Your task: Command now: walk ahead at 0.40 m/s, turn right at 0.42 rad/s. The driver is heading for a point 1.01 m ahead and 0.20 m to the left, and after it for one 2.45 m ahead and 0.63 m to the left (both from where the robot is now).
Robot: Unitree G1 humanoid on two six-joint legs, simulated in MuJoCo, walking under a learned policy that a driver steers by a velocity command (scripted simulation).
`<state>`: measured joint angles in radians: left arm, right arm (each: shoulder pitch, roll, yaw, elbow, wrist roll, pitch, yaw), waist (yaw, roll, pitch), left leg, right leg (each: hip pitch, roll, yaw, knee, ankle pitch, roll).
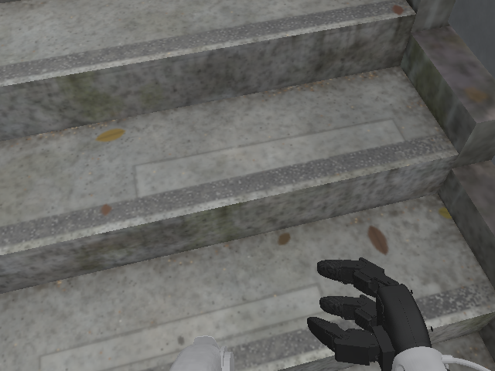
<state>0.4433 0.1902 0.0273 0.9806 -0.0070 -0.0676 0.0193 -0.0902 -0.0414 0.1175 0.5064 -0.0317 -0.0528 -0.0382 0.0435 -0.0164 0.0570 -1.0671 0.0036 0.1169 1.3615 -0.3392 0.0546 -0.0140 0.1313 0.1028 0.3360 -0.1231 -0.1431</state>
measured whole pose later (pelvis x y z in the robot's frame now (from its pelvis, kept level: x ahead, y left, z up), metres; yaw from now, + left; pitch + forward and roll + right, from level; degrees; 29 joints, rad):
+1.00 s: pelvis +0.59 -0.07 +0.29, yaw +7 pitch +4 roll +2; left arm 0.48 0.18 0.03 1.04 -0.01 -0.14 0.02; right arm -0.04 -0.08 0.02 0.53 0.01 0.02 -0.04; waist -0.06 0.02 -0.04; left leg -1.28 -0.03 0.08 1.74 -0.27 0.18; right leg -0.02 -0.06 -0.31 0.27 -0.31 0.01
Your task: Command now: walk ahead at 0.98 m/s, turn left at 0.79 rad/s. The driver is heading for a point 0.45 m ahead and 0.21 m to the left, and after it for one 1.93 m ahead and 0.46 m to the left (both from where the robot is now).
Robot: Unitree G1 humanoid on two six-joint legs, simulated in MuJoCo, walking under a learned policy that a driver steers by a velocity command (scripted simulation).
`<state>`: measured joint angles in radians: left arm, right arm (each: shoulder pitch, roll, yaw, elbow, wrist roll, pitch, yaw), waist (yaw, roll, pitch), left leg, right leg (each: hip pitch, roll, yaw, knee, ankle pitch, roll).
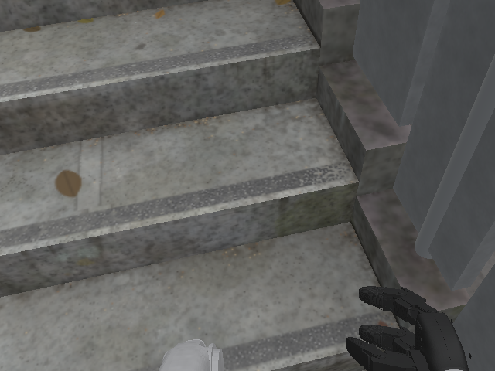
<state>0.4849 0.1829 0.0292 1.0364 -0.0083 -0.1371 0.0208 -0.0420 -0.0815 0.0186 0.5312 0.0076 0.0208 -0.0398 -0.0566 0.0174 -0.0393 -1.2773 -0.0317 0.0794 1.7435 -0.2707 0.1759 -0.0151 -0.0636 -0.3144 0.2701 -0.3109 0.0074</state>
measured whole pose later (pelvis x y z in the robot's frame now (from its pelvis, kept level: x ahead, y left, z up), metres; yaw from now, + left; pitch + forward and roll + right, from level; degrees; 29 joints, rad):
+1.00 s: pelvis +0.51 +0.16 +0.28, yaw +39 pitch +4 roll +0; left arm 0.19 0.25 0.04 0.77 0.00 -0.08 -0.04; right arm 0.16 -0.21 -0.01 0.76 -0.04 -0.05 0.03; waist 0.00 -0.02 -0.04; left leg -0.47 0.06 0.09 0.57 -0.18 0.03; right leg -0.74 0.02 0.02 1.85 -0.66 0.03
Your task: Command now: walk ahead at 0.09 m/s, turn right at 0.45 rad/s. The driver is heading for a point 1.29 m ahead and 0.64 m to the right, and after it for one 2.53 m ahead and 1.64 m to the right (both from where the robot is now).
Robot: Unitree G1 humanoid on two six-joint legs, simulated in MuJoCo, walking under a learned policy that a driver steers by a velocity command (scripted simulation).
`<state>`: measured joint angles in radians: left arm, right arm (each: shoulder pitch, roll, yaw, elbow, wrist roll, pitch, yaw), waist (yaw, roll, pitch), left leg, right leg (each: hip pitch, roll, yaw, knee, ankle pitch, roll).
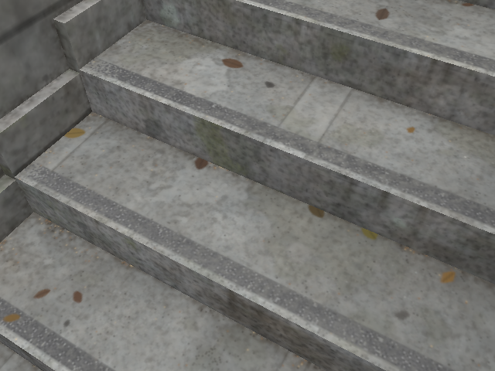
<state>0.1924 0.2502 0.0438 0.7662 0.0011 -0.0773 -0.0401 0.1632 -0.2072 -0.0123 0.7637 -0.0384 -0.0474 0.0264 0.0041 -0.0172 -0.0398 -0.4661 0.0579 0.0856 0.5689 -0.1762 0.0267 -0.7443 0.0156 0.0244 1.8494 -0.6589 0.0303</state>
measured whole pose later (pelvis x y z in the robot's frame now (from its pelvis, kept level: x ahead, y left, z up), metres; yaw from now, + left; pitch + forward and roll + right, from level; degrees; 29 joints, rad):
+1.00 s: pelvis -0.02 -0.11 +0.00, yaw -40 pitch +6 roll +1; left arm 0.20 0.24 0.05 0.74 0.00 -0.05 -0.05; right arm 0.21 -0.21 -0.01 0.68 -0.02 -0.03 0.07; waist -0.02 -0.04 -0.14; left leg -0.29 0.00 0.07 0.58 -0.40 0.05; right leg -0.30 -0.05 -0.03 0.62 -0.44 -0.01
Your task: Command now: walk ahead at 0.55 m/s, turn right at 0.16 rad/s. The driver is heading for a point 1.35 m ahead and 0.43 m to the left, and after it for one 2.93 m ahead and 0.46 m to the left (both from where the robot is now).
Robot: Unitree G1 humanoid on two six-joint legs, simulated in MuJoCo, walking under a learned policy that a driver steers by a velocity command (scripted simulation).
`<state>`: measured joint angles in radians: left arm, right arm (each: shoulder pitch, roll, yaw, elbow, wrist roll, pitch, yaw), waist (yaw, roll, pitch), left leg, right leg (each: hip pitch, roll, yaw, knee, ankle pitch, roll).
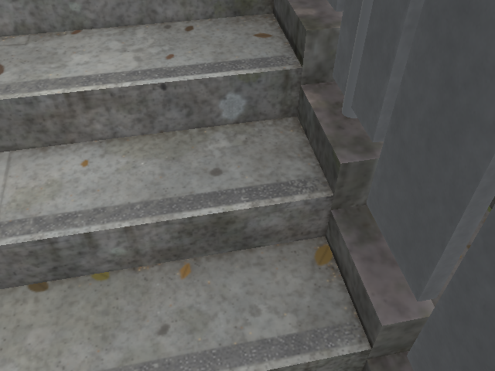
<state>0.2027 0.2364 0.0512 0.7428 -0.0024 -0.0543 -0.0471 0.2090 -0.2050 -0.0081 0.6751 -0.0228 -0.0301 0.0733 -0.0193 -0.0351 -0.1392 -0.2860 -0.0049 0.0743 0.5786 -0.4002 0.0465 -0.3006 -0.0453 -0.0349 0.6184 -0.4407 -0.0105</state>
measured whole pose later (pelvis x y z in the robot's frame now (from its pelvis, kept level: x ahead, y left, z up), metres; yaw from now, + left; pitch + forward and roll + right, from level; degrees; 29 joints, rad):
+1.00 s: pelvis +0.42 +0.14 +0.20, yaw +1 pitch +4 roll -4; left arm -0.01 0.09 -0.04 0.62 0.01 -0.06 0.00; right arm 0.56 -0.15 -0.03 0.95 0.01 -0.07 -0.05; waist -0.04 0.01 -0.03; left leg -0.02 -0.05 0.05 0.55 -0.01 0.10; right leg -0.84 0.05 -0.22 1.15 -0.37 -0.19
